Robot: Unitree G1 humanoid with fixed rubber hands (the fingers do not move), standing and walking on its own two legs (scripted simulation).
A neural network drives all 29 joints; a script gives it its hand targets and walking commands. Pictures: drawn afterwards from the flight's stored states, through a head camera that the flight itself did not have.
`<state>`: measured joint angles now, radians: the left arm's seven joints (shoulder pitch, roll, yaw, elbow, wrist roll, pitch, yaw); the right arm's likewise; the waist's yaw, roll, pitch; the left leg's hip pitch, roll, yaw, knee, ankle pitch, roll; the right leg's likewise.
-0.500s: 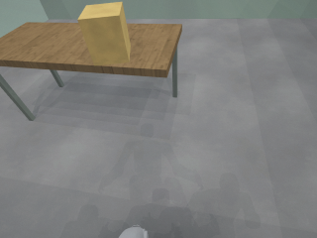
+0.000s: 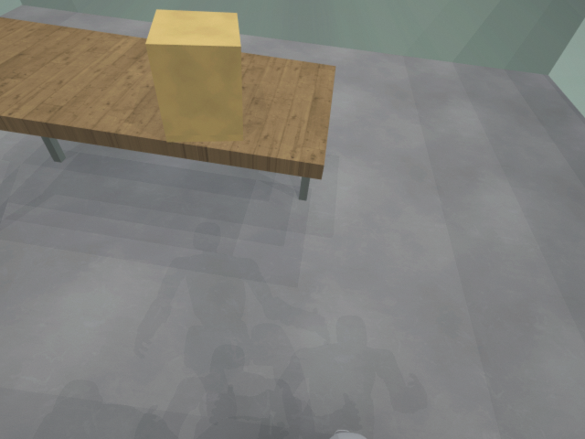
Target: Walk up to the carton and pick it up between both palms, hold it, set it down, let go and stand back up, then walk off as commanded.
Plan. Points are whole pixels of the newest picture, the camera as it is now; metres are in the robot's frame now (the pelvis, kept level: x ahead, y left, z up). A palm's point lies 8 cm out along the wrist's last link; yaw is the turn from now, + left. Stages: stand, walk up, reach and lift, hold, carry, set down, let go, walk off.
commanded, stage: walk up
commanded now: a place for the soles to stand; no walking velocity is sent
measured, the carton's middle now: (201, 78) +0.95 +0.25 +0.02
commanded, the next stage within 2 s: none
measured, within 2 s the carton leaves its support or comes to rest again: neither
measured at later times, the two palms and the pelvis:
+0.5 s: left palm out of the picture +0.18 +0.42 -0.10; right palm (429, 422) +0.20 -0.23 -0.14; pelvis +0.14 +0.08 -0.03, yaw -2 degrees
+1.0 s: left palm out of the picture +0.29 +0.49 -0.11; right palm (380, 357) +0.30 -0.16 -0.14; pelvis +0.26 +0.16 -0.03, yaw -5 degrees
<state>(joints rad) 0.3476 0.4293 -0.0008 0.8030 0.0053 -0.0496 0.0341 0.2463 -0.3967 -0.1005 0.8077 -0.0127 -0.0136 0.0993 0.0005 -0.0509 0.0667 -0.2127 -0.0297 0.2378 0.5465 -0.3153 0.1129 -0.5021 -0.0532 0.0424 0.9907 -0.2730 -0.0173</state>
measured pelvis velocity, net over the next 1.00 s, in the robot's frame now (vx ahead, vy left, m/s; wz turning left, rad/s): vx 0.26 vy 0.16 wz -0.08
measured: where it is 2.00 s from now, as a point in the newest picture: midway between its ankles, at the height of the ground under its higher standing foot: (152, 390)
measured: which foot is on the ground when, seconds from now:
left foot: down 0.00-0.24, up 0.26-0.50, down 0.52-0.88, up 0.90-1.00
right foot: up 0.00-0.18, down 0.20-0.54, up 0.56-0.84, down 0.86-1.00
